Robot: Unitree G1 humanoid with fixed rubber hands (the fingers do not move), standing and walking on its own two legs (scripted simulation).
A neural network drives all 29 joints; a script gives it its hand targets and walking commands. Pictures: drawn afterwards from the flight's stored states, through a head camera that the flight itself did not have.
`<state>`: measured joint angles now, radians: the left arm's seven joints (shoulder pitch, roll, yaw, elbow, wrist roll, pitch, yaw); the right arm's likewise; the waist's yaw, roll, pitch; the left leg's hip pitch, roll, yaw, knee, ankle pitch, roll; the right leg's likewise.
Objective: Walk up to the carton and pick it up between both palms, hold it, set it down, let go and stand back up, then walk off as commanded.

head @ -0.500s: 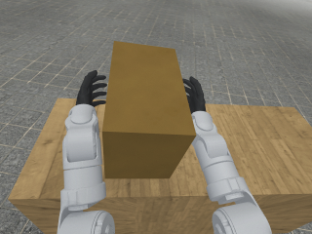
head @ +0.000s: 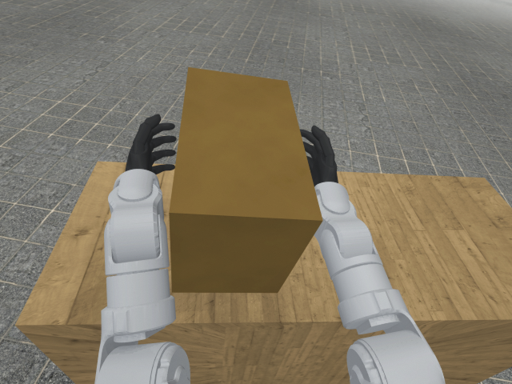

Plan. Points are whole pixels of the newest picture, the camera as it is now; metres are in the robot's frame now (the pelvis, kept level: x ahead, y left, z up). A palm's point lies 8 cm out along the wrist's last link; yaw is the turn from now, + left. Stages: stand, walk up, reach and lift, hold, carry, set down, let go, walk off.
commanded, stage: hold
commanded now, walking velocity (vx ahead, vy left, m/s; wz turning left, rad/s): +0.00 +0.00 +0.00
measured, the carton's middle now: (233, 180) +0.39 +0.01 +0.14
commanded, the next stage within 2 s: set down in 1.50 s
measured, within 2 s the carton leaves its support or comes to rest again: neither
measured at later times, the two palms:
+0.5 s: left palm (143, 171) +0.35 +0.14 +0.19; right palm (323, 178) +0.36 -0.12 +0.18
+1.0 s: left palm (146, 171) +0.35 +0.13 +0.19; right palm (325, 178) +0.36 -0.13 +0.18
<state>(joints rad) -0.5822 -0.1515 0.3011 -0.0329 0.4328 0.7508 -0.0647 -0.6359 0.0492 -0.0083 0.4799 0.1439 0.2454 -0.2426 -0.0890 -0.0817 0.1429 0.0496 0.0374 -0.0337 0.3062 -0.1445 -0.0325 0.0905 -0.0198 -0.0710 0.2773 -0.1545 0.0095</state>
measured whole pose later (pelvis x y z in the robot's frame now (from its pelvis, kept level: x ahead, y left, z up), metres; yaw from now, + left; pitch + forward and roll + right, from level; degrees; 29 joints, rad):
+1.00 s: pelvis +0.00 +0.00 +0.00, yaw +0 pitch -12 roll -1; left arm -0.55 -0.15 0.28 -0.07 0.42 0.75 -0.06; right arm -0.62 0.03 0.03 0.44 0.17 0.24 -0.26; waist -0.10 -0.08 0.15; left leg 0.05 0.04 -0.03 0.31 -0.15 -0.03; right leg 0.10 -0.02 -0.07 0.27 -0.15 0.01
